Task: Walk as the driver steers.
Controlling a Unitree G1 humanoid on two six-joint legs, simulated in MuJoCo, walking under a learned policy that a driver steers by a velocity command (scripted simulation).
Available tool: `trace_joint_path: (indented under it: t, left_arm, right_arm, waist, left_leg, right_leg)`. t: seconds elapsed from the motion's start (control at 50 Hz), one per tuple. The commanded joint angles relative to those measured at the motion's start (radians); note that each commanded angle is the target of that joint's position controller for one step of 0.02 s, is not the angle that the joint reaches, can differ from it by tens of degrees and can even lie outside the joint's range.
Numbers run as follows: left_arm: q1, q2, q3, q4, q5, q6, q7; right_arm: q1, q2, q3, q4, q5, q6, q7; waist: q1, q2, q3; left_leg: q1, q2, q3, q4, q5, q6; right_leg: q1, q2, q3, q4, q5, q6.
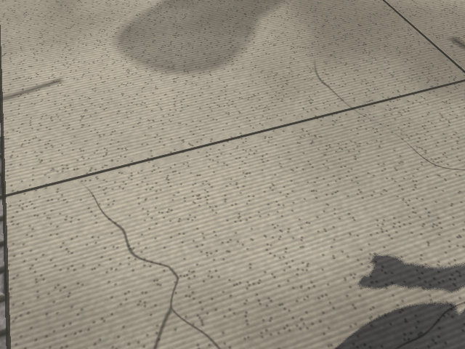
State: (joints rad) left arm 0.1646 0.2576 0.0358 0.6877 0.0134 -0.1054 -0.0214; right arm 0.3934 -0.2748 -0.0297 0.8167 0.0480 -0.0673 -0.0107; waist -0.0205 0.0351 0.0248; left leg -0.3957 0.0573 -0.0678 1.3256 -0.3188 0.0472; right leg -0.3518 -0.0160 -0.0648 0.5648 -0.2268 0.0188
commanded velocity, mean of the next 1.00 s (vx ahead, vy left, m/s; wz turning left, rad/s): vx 1.00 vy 0.00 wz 0.91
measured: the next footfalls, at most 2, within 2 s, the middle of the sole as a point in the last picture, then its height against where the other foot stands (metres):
left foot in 0.30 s outside the picture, level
right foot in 0.76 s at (177, 217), level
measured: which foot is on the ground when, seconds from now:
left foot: up 0.00-0.28, down 0.30-0.76, up 0.78-1.00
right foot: down 0.00-0.30, up 0.32-0.74, down 0.76-1.00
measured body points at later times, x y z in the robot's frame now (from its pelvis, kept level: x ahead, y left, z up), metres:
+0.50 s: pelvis +0.42 +0.11 +0.00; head +0.44 +0.14 +0.45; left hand +0.55 +0.42 -0.06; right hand +0.55 -0.13 -0.11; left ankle +0.42 +0.14 -0.73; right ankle +0.53 -0.08 -0.63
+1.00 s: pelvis +0.83 +0.28 +0.01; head +0.82 +0.31 +0.46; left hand +0.58 +0.46 -0.11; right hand +1.17 +0.30 -0.05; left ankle +0.77 +0.40 -0.63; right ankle +0.90 +0.17 -0.73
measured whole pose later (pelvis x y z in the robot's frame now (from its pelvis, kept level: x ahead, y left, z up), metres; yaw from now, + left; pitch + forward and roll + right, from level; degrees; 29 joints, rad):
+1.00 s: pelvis +0.83 +0.28 +0.01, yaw +56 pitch -1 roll -4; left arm 0.41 0.32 0.10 0.81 0.00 -0.11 -0.01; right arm 0.15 -0.34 -0.07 0.61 0.04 -0.02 0.01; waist 0.09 0.05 0.04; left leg -0.70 0.08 -0.05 1.25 -0.27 0.07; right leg -0.07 0.04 -0.12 0.37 -0.29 0.00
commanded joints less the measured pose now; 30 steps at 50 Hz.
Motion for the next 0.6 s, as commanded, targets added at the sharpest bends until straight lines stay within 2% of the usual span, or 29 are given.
trace_joint_path:
  t: [0.02,0.04,0.06,0.1,0.14,0.18,0.2,0.22,0.24,0.26,0.28,0.3,0.32,0.34,0.36,0.38,0.4,0.42,0.44,0.48,0.5,0.54,0.58,0.6]
  left_arm:
    - [0.067,0.041,0.030,0.022,0.008,-0.011,0.004]
    - [0.032,0.040,0.032,0.031,-0.005,-0.013,0.004]
    - [0.007,0.052,0.037,0.034,-0.012,-0.016,0.005]
    - [-0.025,0.098,0.050,0.036,-0.008,-0.022,0.015]
    - [-0.038,0.139,0.060,0.036,-0.007,-0.025,0.025]
    - [0.002,0.186,0.070,0.044,-0.014,-0.022,0.027]
    - [0.020,0.216,0.077,0.048,-0.017,-0.018,0.026]
    - [0.026,0.251,0.084,0.049,-0.019,-0.010,0.024]
    - [0.034,0.284,0.093,0.047,-0.027,0.002,0.023]
    - [0.033,0.311,0.100,0.042,-0.033,0.019,0.024]
    - [0.020,0.325,0.104,0.035,-0.036,0.034,0.024]
    - [-0.013,0.309,0.097,0.024,-0.036,0.037,0.025]
    - [-0.002,0.147,0.049,0.028,-0.021,0.020,0.020]
    - [0.148,0.015,0.003,-0.064,-0.025,-0.028,0.007]
    - [0.040,0.145,0.012,-0.094,-0.041,-0.068,0.003]
    - [-0.072,0.185,0.025,-0.112,-0.065,-0.082,0.006]
    - [-0.097,0.158,0.020,-0.103,-0.047,-0.081,0.018]
    - [-0.064,0.140,0.018,-0.096,-0.025,-0.072,0.023]
    - [-0.033,0.148,0.024,-0.081,-0.015,-0.055,0.020]
    - [-0.048,0.142,0.029,-0.077,-0.005,-0.030,0.021]
    - [-0.098,0.133,0.027,-0.090,0.002,-0.023,0.023]
    - [-0.239,0.088,0.015,-0.143,0.009,-0.023,0.020]
    - [-0.315,0.047,0.007,-0.177,0.002,-0.027,0.010]
    - [-0.340,0.046,0.010,-0.191,-0.007,-0.031,0.005]
  right_arm:
    - [-0.039,-0.011,-0.018,-0.116,0.006,0.024,0.012]
    - [-0.052,0.009,-0.014,-0.128,0.009,0.044,0.013]
    - [-0.080,0.010,-0.013,-0.145,0.000,0.056,0.015]
    - [-0.113,-0.004,-0.013,-0.173,-0.016,0.059,0.024]
    - [-0.158,-0.025,-0.013,-0.185,-0.019,0.055,0.042]
    - [-0.233,-0.050,-0.017,-0.199,-0.022,0.047,0.061]
    - [-0.255,-0.063,-0.022,-0.207,-0.021,0.044,0.069]
    - [-0.254,-0.085,-0.031,-0.213,-0.018,0.043,0.074]
    - [-0.229,-0.117,-0.045,-0.214,-0.011,0.047,0.074]
    - [-0.160,-0.156,-0.063,-0.204,0.000,0.054,0.071]
    - [-0.019,-0.208,-0.090,-0.177,0.005,0.063,0.068]
    - [0.222,-0.281,-0.131,-0.107,0.001,0.073,0.057]
    - [0.250,-0.310,-0.134,-0.062,0.011,0.083,0.044]
    - [0.116,-0.360,-0.115,-0.131,-0.014,0.054,0.049]
    - [0.081,-0.268,-0.099,-0.188,-0.022,0.028,0.059]
    - [0.085,-0.237,-0.094,-0.181,-0.035,0.003,0.062]
    - [0.041,-0.217,-0.086,-0.176,-0.041,-0.016,0.068]
    - [-0.024,-0.212,-0.084,-0.186,-0.046,-0.025,0.064]
    - [-0.069,-0.191,-0.076,-0.202,-0.051,-0.028,0.054]
    - [-0.077,-0.155,-0.064,-0.200,-0.031,-0.026,0.035]
    - [-0.054,-0.142,-0.059,-0.193,-0.023,-0.026,0.024]
    - [-0.018,-0.126,-0.054,-0.170,-0.016,-0.020,0.000]
    - [-0.003,-0.135,-0.059,-0.153,-0.018,-0.006,-0.009]
    - [0.008,-0.145,-0.065,-0.144,-0.016,-0.003,-0.009]
  waist:
    - [0.020,-0.151,-0.019]
    - [-0.005,-0.149,0.023]
    - [-0.016,-0.130,0.065]
    - [-0.042,-0.102,0.094]
    - [-0.044,-0.061,0.106]
    - [-0.012,0.000,0.114]
    - [-0.007,0.002,0.112]
    - [-0.019,-0.023,0.095]
    - [-0.043,-0.059,0.059]
    - [-0.091,-0.105,0.010]
    - [-0.171,-0.139,-0.062]
    - [-0.289,-0.103,-0.167]
    - [-0.239,0.154,-0.060]
    - [-0.007,0.459,-0.216]
    - [-0.077,0.242,-0.260]
    - [-0.081,0.087,-0.129]
    - [-0.030,-0.093,-0.063]
    - [0.027,-0.082,-0.049]
    - [0.055,-0.067,-0.026]
    - [0.062,-0.061,0.013]
    - [0.042,-0.069,0.040]
    - [-0.009,-0.054,0.087]
    - [-0.049,-0.007,0.082]
    - [-0.066,0.005,0.074]
  left_leg:
    - [-0.313,0.133,-0.057,0.020,0.009,0.005]
    - [-0.323,0.154,-0.054,-0.003,-0.018,0.001]
    - [-0.347,0.164,-0.050,-0.025,0.010,-0.007]
    - [-0.358,0.174,-0.047,-0.110,0.148,-0.017]
    - [-0.308,0.151,0.012,-0.265,0.312,-0.003]
    - [-0.228,0.110,0.090,-0.419,0.427,0.026]
    - [-0.193,0.084,0.124,-0.470,0.448,0.041]
    - [-0.156,0.045,0.165,-0.500,0.428,0.057]
    - [-0.110,-0.003,0.211,-0.501,0.364,0.073]
    - [-0.036,-0.051,0.247,-0.489,0.268,0.091]
    - [0.144,-0.092,0.262,-0.479,0.182,0.117]
    - [0.491,-0.120,0.214,-0.543,0.196,0.161]
    - [0.583,-0.057,0.012,-0.612,0.162,0.203]
    - [0.770,0.103,-0.606,-0.869,-0.148,0.409]
    - [0.747,0.186,-0.831,-1.080,-0.395,0.379]
    - [0.614,0.185,-0.816,-1.134,-0.406,0.330]
    - [0.457,0.156,-0.740,-1.123,-0.325,0.288]
    - [0.332,0.126,-0.662,-1.082,-0.222,0.293]
    - [0.238,0.075,-0.578,-1.079,-0.154,0.289]
    - [0.156,0.028,-0.456,-1.108,-0.046,0.279]
    - [0.126,0.011,-0.409,-1.116,0.031,0.276]
    - [0.068,-0.040,-0.325,-1.118,0.144,0.251]
    - [0.030,-0.075,-0.281,-1.101,0.144,0.205]
    - [0.007,-0.072,-0.290,-1.104,0.112,0.189]
  right_leg:
    - [0.246,-0.285,0.300,-0.350,-0.019,-0.181]
    - [0.189,-0.299,0.242,-0.383,0.012,-0.174]
    - [0.152,-0.304,0.184,-0.412,0.069,-0.174]
    - [0.120,-0.283,0.056,-0.447,0.144,-0.163]
    - [0.123,-0.223,-0.078,-0.474,0.165,-0.138]
    - [0.173,-0.200,-0.156,-0.491,0.214,-0.114]
    - [0.224,-0.206,-0.175,-0.480,0.319,-0.107]
    - [0.293,-0.212,-0.190,-0.432,0.548,-0.099]
    - [0.371,-0.220,-0.199,-0.346,0.821,-0.093]
    - [0.423,-0.230,-0.205,-0.208,1.072,-0.088]
    - [0.392,-0.239,-0.198,0.010,1.213,-0.087]
    - [0.224,-0.215,-0.176,0.338,1.156,-0.070]
    - [-0.057,-0.039,-0.142,0.800,0.096,-0.014]
    - [-0.423,0.116,0.068,1.092,-0.393,-0.007]
    - [-0.484,0.063,0.212,1.035,-0.275,-0.062]
    - [-0.501,0.039,0.196,0.945,-0.195,-0.085]
    - [-0.427,-0.006,0.204,0.839,-0.130,-0.089]
    - [-0.350,-0.033,0.224,0.765,-0.090,-0.073]
    - [-0.287,-0.051,0.237,0.715,-0.069,-0.052]
    - [-0.248,-0.066,0.219,0.570,-0.057,-0.014]
    - [-0.249,-0.060,0.198,0.487,-0.021,0.007]
    - [-0.228,-0.024,0.154,0.271,0.141,0.043]
    - [-0.153,0.019,0.120,0.095,0.293,0.059]
    - [-0.091,0.038,0.112,0.034,0.341,0.062]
